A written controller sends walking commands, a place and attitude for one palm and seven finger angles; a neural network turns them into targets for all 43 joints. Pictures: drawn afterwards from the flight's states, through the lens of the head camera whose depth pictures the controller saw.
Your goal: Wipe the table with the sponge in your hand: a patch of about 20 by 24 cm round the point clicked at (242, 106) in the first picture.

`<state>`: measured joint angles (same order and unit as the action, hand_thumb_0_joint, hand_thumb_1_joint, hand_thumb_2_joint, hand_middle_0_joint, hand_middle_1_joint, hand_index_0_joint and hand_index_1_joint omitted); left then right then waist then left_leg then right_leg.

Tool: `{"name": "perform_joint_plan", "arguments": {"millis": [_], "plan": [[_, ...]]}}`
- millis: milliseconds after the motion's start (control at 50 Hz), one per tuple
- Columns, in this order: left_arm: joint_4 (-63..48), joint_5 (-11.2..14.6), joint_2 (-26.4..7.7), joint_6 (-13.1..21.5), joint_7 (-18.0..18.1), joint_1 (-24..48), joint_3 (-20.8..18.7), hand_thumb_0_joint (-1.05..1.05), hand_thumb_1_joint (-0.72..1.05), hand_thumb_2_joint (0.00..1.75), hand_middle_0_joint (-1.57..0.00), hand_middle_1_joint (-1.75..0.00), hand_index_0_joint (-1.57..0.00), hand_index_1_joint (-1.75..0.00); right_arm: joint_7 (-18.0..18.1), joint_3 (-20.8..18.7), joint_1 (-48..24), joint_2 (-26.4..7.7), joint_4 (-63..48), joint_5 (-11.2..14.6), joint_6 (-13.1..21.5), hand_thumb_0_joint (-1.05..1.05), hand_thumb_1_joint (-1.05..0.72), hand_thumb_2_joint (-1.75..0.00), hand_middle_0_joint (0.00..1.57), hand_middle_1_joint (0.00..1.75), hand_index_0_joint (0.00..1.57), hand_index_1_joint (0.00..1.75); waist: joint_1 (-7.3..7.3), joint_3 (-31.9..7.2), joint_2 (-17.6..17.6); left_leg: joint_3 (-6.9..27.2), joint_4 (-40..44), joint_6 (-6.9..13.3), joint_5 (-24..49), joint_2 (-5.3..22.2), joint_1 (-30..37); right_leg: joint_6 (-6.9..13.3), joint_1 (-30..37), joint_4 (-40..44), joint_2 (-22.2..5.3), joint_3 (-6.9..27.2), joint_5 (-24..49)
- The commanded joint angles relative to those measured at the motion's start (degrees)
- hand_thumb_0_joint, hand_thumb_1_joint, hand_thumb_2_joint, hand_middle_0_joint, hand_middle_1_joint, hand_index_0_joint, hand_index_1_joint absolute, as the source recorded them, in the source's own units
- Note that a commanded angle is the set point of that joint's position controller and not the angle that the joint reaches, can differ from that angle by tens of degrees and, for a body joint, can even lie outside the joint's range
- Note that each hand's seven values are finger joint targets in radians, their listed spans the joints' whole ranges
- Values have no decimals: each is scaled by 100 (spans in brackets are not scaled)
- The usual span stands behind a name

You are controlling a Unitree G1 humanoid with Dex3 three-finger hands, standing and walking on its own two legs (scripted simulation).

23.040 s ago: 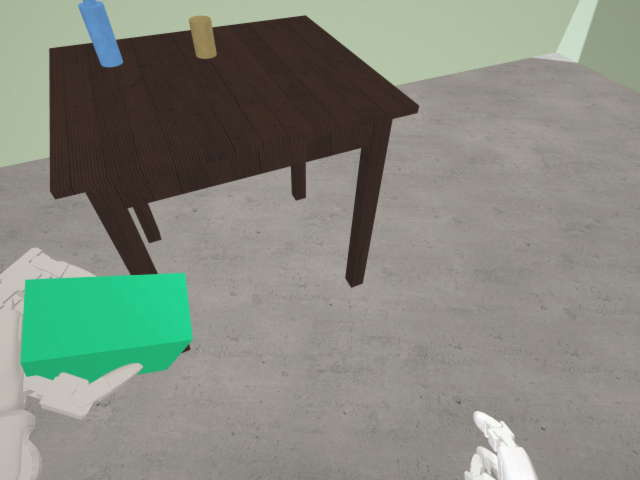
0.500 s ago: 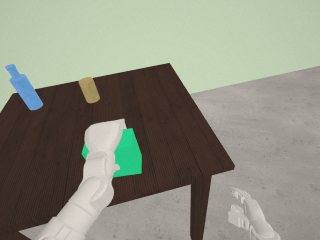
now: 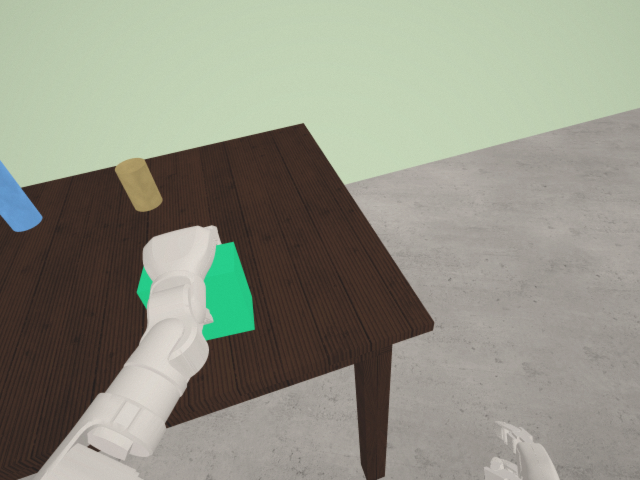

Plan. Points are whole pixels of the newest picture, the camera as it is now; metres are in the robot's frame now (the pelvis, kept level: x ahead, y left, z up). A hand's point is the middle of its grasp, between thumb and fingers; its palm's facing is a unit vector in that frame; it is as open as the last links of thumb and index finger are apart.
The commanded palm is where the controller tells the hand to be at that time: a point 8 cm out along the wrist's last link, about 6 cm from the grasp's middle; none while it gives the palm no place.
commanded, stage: wipe forward along the third lane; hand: left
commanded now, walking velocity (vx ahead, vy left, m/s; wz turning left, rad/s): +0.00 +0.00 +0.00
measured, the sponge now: (205, 305) +0.34 +0.21 +0.04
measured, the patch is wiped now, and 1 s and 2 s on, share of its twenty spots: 1.00 1.00 1.00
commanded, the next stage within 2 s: wipe back along the third lane in 1.06 s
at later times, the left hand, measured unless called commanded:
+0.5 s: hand (195, 255) +0.40 +0.23 +0.09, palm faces -0.05 -0.02 -1.00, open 10.3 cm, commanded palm +0.38 +0.24 +0.12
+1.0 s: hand (184, 233) +0.44 +0.26 +0.10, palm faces -0.09 +0.00 -1.00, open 10.3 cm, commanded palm +0.43 +0.26 +0.13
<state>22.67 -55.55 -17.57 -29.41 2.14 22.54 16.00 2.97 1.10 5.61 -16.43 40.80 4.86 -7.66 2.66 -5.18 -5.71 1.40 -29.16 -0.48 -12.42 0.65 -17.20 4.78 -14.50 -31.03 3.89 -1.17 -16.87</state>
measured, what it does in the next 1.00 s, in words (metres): stands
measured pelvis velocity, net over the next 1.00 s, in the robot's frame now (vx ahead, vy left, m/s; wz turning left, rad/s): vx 0.01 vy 0.01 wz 0.00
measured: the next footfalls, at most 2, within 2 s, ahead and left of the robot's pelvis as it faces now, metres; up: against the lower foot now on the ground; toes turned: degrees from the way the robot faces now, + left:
none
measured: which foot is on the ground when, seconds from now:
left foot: down 0.00-1.00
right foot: down 0.00-1.00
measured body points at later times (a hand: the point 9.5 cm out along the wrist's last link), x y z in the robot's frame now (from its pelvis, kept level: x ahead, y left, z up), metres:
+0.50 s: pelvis +0.00 -0.01 +0.00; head +0.00 -0.05 +0.45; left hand +0.39 +0.22 +0.15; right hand +0.14 -0.26 -0.13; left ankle +0.03 +0.14 -0.73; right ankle +0.00 -0.06 -0.73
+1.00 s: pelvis +0.01 +0.01 +0.00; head +0.03 -0.01 +0.45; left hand +0.44 +0.26 +0.15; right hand +0.11 -0.26 -0.13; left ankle +0.03 +0.14 -0.73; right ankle +0.00 -0.06 -0.73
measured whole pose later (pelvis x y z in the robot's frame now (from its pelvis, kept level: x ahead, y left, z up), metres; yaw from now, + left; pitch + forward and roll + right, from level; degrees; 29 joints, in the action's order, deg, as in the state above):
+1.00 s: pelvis +0.01 +0.01 +0.00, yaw +0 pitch +8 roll +0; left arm 53.3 -57.1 -24.8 -16.0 4.7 44.4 8.0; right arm 3.1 -0.2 12.0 -16.7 42.1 4.7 -7.7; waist -2.0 -6.4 -4.2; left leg 1.6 -31.0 -0.2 -13.0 0.9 -25.9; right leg 3.8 -21.8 -29.8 4.2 -1.1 -15.9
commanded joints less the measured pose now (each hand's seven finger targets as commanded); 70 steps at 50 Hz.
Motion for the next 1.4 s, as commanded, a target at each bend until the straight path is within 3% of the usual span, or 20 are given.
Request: {"name": "perform_joint_plan", "arguments": {"millis": [0,200,240,280,340,360,440,480,540,560,700,740,780,840,880,940,1100,1140,1200,1380], "plan": [[201,-109,-869,143,103,1579,-396,0,10,130,-120,-160,-120,-160,93,-164,-1002,-533,-939,28,295,0,-90,-90,20,30,20,30,-67,-466,1143,-217,140,329,129,-337,55,-260,-74,909,-296,570,794],[998,-127,-1108,557,181,2297,-542,0,10,130,-120,-160,-120,-160,151,-220,-616,-576,-835,34,324,0,-90,-90,20,30,20,30,-157,-730,1175,-208,63,337,65,-328,-134,-295,-102,916,-338,630,729],[1162,-126,-1593,617,206,2380,-945,0,10,130,-120,-160,-120,-160,171,-209,-598,-613,-795,15,305,0,-90,-90,20,30,20,30,-118,-750,1151,-144,60,320,107,-306,-236,-270,-48,936,-338,810,852],[1245,-114,-1198,704,214,2657,-579,0,10,130,-120,-160,-120,-160,143,-223,-480,-598,-786,39,315,0,-90,-90,20,30,20,30,-252,-760,1243,-202,33,348,114,-304,-241,-326,-77,872,-359,647,1009],[1450,-144,-1694,767,255,2481,-1038,0,10,130,-120,-160,-120,-160,139,-233,-418,-630,-767,15,283,0,-90,-90,20,30,20,30,-118,-960,1129,-134,36,328,234,-302,-330,-279,73,829,-337,747,1224],[1427,-124,-1347,814,258,2621,-716,0,10,130,-120,-160,-120,-160,132,-241,-393,-607,-786,24,283,0,-90,-90,20,30,20,30,-239,-932,1162,-214,5,352,244,-296,-303,-333,69,806,-375,654,1325],[1610,-140,-1905,870,281,2475,-1190,0,10,130,-120,-160,-120,-160,110,-251,-318,-669,-761,4,239,0,-90,-90,20,30,20,30,-113,-1049,1131,-165,4,338,303,-294,-446,-297,228,789,-368,816,1579],[1708,-157,-1748,919,274,2822,-954,0,10,130,-120,-160,-120,-160,115,-252,-250,-660,-738,26,233,0,-90,-90,20,30,20,30,-288,-824,1179,-233,-13,358,201,-284,-477,-365,77,832,-391,720,1437],[1873,-270,-2020,981,277,2842,-1174,0,10,130,-120,-160,-120,-160,109,-269,-205,-682,-712,15,216,0,-90,-90,20,30,20,30,-182,-955,888,-172,19,343,251,-290,-472,-278,5,798,-343,742,1365],[1868,-241,-1723,1020,292,2882,-937,0,10,130,-120,-160,-120,-160,95,-285,-148,-661,-736,19,217,0,-90,-90,20,30,20,30,-278,-1027,953,-235,-23,369,326,-275,-398,-319,55,754,-363,631,1523],[2268,-263,-1959,1151,332,3342,-1037,0,10,130,-120,-160,-120,-160,87,-298,29,-713,-653,29,206,0,-90,-90,20,30,20,30,-401,-968,1060,-235,-21,380,223,-260,-502,-352,-90,799,-352,579,1397],[2362,-276,-2330,1178,340,3375,-1351,0,10,130,-120,-160,-120,-160,90,-294,52,-749,-639,10,197,0,-90,-90,20,30,20,30,-282,-1140,968,-196,4,366,287,-260,-540,-303,8,770,-338,640,1469],[2419,-288,-1955,1224,349,3528,-1002,0,10,130,-120,-160,-120,-160,83,-316,138,-718,-648,21,193,0,-90,-90,20,30,20,30,-436,-1127,1033,-250,-29,383,271,-259,-501,-353,-40,772,-355,534,1475],[2484,-321,-2264,1246,365,3702,-1261,0,10,130,-120,-160,-120,-160,80,-314,164,-750,-605,9,179,0,-90,-90,20,30,20,30,-367,-1276,786,-204,12,367,360,-248,-469,-290,-66,753,-318,535,1479],[2609,-323,-1801,1259,376,3837,-886,0,10,130,-120,-160,-120,-160,56,-341,264,-721,-589,13,183,0,-90,-90,20,30,20,30,-530,-1135,906,-241,-36,383,324,-235,-400,-333,-234,757,-316,412,1442],[2653,-321,-2072,1268,400,4167,-1093,0,10,130,-120,-160,-120,-160,72,-320,288,-747,-546,-1,189,0,-90,-90,20,30,20,30,-504,-1257,857,-172,16,374,366,-229,-425,-294,-251,747,-286,405,1402],[3081,-368,-1582,1195,525,4670,-746,0,10,130,-120,-160,-120,-160,10,-365,555,-746,-374,-49,177,0,-90,-90,20,30,20,30,-716,-1297,825,-138,-49,366,528,-179,-218,-287,-595,649,-221,179,1396],[3107,-360,-1697,1199,546,4559,-980,0,10,130,-120,-160,-120,-160,-6,-380,567,-741,-357,-91,169,0,-90,-90,20,30,20,30,-551,-1614,705,-84,-49,348,820,-156,-145,-221,-504,565,-196,164,1594],[2935,-281,-1001,1179,585,4143,-578,0,10,130,-120,-160,-120,-160,-85,-425,552,-668,-432,-105,130,0,-90,-90,20,30,20,30,-525,-1839,729,-130,-124,348,1136,-147,118,-231,-344,519,-177,93,1953],[2266,17,-306,591,695,3176,-303,0,10,130,-120,-160,-120,-160,-230,-407,36,-608,-571,-31,3,0,-90,-90,20,30,20,30,-282,-1464,831,-6,90,314,1349,-95,443,-148,-344,601,-100,-84,1720]]}}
